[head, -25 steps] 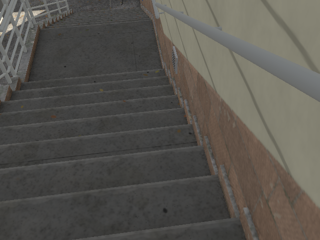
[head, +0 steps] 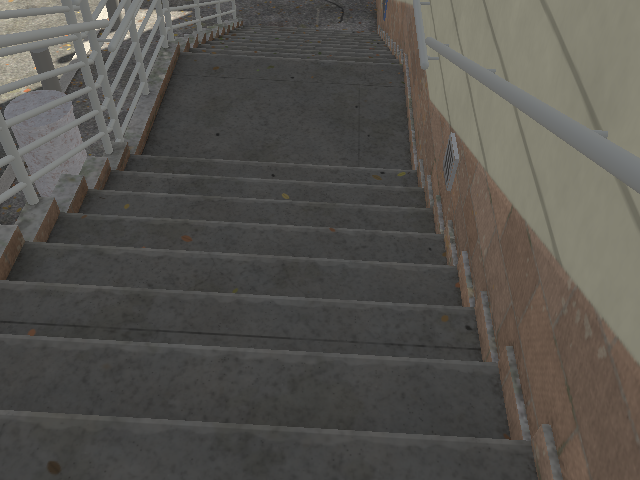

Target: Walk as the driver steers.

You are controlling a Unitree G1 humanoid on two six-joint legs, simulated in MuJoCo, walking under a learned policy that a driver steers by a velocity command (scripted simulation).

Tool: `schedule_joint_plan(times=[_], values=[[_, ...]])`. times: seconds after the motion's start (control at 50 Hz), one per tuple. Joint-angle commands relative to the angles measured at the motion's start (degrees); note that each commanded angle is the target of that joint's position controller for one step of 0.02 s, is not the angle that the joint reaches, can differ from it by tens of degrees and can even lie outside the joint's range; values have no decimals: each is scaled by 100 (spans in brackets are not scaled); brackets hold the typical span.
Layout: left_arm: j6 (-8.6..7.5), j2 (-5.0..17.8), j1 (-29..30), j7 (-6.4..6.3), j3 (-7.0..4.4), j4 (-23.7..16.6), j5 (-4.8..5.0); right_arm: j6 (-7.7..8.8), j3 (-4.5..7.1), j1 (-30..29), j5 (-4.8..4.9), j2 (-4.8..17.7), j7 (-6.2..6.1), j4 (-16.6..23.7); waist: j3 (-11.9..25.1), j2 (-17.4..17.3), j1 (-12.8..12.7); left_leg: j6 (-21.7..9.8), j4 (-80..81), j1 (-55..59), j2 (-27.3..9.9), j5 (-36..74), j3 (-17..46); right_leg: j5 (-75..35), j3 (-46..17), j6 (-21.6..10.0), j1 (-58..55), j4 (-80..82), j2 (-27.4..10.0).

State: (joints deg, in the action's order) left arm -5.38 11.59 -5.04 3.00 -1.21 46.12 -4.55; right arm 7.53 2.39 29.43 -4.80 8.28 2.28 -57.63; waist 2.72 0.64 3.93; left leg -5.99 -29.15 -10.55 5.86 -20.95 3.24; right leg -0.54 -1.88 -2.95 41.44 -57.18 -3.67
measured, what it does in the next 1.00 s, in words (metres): goes down: right foot 0.15 m lower, then left foot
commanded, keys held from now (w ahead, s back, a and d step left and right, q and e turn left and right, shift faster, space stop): w+q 0.20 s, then w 0.40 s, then w+e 0.40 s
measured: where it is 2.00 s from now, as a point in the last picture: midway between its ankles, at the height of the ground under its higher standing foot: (259, 449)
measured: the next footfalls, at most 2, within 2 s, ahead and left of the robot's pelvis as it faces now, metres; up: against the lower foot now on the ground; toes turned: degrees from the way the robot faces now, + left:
right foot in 0.28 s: +0.29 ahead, -0.08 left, -0.15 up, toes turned +10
left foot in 0.62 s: +0.41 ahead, +0.17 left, -0.15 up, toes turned +16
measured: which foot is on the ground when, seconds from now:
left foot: down 0.00-0.28, up 0.30-0.60, down 0.62-1.00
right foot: up 0.00-0.26, down 0.28-0.64, up 0.66-1.00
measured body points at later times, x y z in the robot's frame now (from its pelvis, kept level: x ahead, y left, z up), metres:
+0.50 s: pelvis +0.27 +0.01 -0.16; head +0.27 +0.02 +0.29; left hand +0.18 +0.23 -0.31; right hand +0.42 -0.20 -0.28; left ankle +0.36 +0.18 -0.80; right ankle +0.25 -0.09 -0.88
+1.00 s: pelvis +0.49 +0.06 -0.22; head +0.50 +0.05 +0.23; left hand +0.63 +0.29 -0.34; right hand +0.40 -0.13 -0.37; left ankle +0.37 +0.16 -0.88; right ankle +0.65 -0.05 -0.93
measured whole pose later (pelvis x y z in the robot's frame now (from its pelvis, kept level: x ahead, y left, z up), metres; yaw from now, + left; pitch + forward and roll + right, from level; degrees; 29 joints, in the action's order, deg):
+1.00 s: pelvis +0.49 +0.06 -0.22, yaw +4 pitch +1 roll +3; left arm -2.5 12.2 -9.6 3.8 -0.3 48.0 -5.9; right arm 7.1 -3.5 31.7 -5.8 7.3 0.7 -60.2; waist 0.6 2.3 5.5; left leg 0.9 -57.2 -15.1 -3.5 -41.7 -12.2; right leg -16.6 -0.6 -4.6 32.5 -34.8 -4.9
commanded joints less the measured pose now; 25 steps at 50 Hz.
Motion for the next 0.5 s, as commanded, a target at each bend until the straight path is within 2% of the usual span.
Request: schedule_joint_plan(times=[0.02, 0.04, 0.06, 0.08, 0.1, 0.12, 0.14, 0.16, 0.18, 0.2, 0.22, 0.24, 0.26, 0.28, 0.3, 0.32, 0.34, 0.36, 0.38, 0.4, 0.42, 0.44, 0.46, 0.48, 0.5], values=[[-90, 128, 252, 106, 87, -274, -40, 77, -38, 332, 17, 394, -132, 104, -382, -442, -11, -539, 175, -512, -1120, 2102, 1314, -1830, -281, -64, 329, 1141, -100], [-86, 156, 610, 90, 144, -406, 100, 8, -110, 456, 34, 294, -142, 55, -375, -119, 126, -571, -121, -1108, -840, 1555, 1037, -2812, -140, -69, -288, 2051, -43], [-33, -1, 777, 51, 178, -538, 88, -64, -165, 631, -55, 438, -91, 51, -241, -342, 159, -606, -34, -1718, -740, 1216, 1106, -3011, 102, -17, -1075, 1878, 93], [-1, 80, 801, 61, 186, -649, 69, -97, -168, 604, -76, 550, -54, 72, -437, -357, 117, -676, -289, -2089, -738, 969, 1393, -2953, 78, 1, -1262, 1850, 107], [39, 197, 828, 56, 179, -754, 12, -101, -158, 815, -63, 659, -34, -12, -473, -353, 139, -698, -553, -1937, -720, 978, 1654, -2684, 69, 55, -1197, 2022, 161], [81, 232, 995, 8, 156, -924, -25, -99, -222, 1023, -34, 600, -32, -59, -482, -258, 160, -586, -683, -1906, -611, 923, 1884, -2277, 144, 44, -1471, 2143, 245], [177, 717, 1102, -136, -66, -477, 405, -255, 102, 389, 570, 1229, -313, 379, -853, -60, 340, -517, -571, -1130, -645, 2496, 1966, -1593, 523, 309, -1019, 2197, 710], [152, 556, 1202, -191, -18, -537, 461, -394, 93, 522, 492, 1245, -428, 392, -946, -334, 527, -511, -984, -829, -580, 2921, 2181, -1112, 265, 442, -1028, 2436, 645], [102, -131, 1222, 1, 273, -913, -35, -225, -224, 1715, 9, 565, -214, -233, -562, -593, 488, -399, -1609, -380, -569, 1234, 2489, -1629, -452, 200, -1120, 3283, 114], [68, 573, 996, -219, -91, -570, 603, -442, 31, 549, 293, 847, -492, 183, -1156, -597, 477, -496, -1549, 140, -217, 2922, 2013, -1264, 330, 381, -690, 3469, 777], [9, 411, 834, -287, -21, -436, 672, -578, 47, 604, 252, 859, -632, 209, -1077, -815, 606, -473, -2153, 224, -168, 3251, 2132, -1356, -111, 315, -1091, 3965, 475], [144, 255, -298, -55, 52, -61, -154, -339, -310, 1471, -34, 469, -133, -169, -279, -191, 120, -160, -3191, 98, -325, 2018, 2248, -2433, -436, -97, -2523, 4275, -374], [174, 518, -1682, -88, -164, 297, -235, -237, -241, 854, 77, 815, 127, 64, -404, 46, -735, -224, -3992, -922, -314, 2274, 1937, -2164, 349, -115, -3932, 3907, -151], [153, 836, -3976, -76, -319, 1016, -227, -211, -260, 40, 201, 702, 348, 447, 155, 344, -1698, 185, -5586, -2796, 140, 2137, 1668, -2187, -145, -579, -6644, 3729, -530], [177, 1227, -4256, 114, -359, 927, -83, -199, -283, 1581, 263, 325, 556, 33, 1655, 1435, -1110, 369, -8371, -4086, 615, -2211, 983, -4676, -1271, -1699, -8669, 1777, -1590], [196, 1377, -3612, 262, -353, 686, -68, -169, -217, 1460, 222, 560, 602, 343, 1845, 856, -991, 431, -9554, -5111, 442, -2430, 800, -5125, -2282, -2410, -8387, 1842, -2145], [164, 1430, -2755, 291, -400, 520, -30, -115, -171, 693, 230, 871, 517, 775, 892, 611, -951, 585, -9744, -6564, 132, -2077, 605, -3037, -3016, -2686, -7630, 2545, -2617], [101, 956, -2089, 256, -266, 352, 66, -127, -166, 14, 162, 1018, 324, 1063, 410, 52, -903, 572, -9323, -7076, -301, -1449, 696, -1094, -3082, -2512, -6500, 3212, -2653], [10, 114, -1487, 221, 10, 309, -15, -220, -273, -108, 22, 778, 154, 996, 23, -690, -488, 475, -8310, -6329, -790, -153, 996, -804, -2468, -2182, -4960, 3619, -2263], [-32, -177, -1016, 186, 142, 259, -91, -335, -382, -269, 0, 495, 110, 1048, -611, -709, -55, 381, -6740, -5026, -1411, 570, 979, -958, -1774, -2108, -2837, 4181, -1899], [-196, -415, -600, 37, 212, 179, -2, -347, -424, -460, -176, 355, 167, 1034, -1036, -335, 68, 155, -4670, -4044, -1726, 1394, 719, -574, -976, -1725, -1365, 4302, -1058], [-289, -44, -932, -46, 116, 390, 109, -426, -411, -546, -254, 322, 253, 1006, -977, 185, -55, 144, -4245, -3533, -1527, 1709, 165, -189, -503, -1647, -909, 4153, -562], [-364, -1, -1097, -99, 111, 392, 147, -358, -277, -831, -201, 598, 288, 1010, -600, -139, -239, 111, -2668, -2202, -1392, 3001, -251, 287, 33, -1394, -234, 4082, -117], [-377, 394, -1453, -48, 37, 564, 68, -352, -313, -1079, -103, 440, 348, 1046, -641, 136, -292, 267, -2337, -1261, -1148, 3085, -602, 194, 52, -1345, 273, 4248, -49], [-354, 911, -1784, 51, -79, 754, -12, -420, -388, -975, -44, 340, 436, 1002, -635, 412, -300, 342, -2802, -1014, -967, 2703, -701, -129, -196, -1387, 197, 4213, -264]])
Velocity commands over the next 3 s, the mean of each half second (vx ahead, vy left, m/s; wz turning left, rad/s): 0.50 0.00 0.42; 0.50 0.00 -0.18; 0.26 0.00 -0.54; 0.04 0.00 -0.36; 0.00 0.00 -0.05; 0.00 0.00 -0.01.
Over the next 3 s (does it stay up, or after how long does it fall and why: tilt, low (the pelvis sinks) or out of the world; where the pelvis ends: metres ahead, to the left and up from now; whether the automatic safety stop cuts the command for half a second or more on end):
stays up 0.81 0.15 -0.45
